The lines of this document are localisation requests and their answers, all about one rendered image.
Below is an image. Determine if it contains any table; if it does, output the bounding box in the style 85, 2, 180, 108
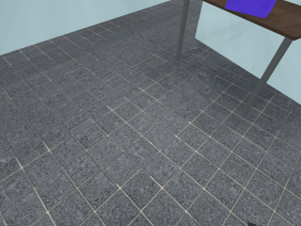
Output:
175, 0, 301, 114

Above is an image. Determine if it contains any carton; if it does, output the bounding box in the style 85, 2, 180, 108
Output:
225, 0, 277, 19

